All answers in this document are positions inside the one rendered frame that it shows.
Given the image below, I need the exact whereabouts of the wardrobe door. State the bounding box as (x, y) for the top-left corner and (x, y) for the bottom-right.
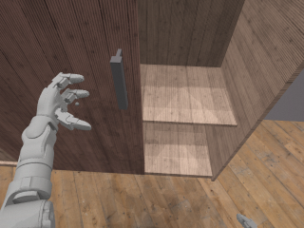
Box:
(0, 0), (145, 175)
(0, 148), (18, 162)

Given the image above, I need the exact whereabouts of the robot left upper arm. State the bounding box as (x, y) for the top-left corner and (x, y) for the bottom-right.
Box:
(0, 199), (56, 228)

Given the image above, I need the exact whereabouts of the left robot forearm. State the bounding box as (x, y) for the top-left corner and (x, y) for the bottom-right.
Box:
(0, 115), (59, 215)

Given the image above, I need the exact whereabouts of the robot right hand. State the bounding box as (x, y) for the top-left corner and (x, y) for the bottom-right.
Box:
(237, 214), (257, 228)

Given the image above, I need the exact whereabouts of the robot left hand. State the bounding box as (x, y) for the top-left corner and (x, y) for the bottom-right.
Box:
(36, 72), (92, 131)

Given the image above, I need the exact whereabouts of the handle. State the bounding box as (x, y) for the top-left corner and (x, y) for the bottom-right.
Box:
(109, 48), (128, 110)

